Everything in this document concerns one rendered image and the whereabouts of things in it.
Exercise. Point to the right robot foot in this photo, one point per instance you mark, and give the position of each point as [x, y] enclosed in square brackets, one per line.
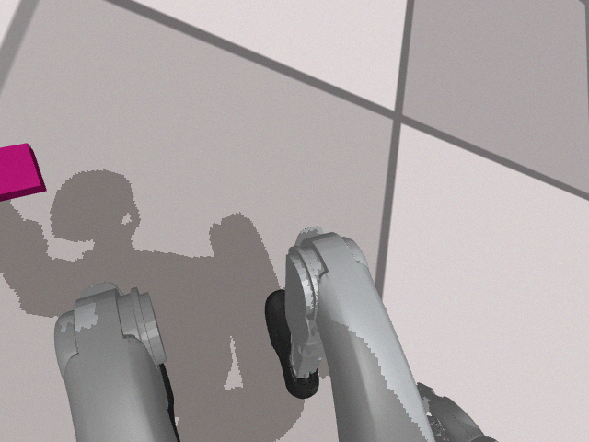
[280, 335]

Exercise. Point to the small box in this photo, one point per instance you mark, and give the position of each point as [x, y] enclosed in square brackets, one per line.
[19, 172]

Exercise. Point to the right robot hand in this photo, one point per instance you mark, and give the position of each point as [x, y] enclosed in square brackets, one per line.
[449, 422]

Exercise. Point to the left robot foot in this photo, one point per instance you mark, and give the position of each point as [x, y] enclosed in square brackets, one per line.
[170, 398]

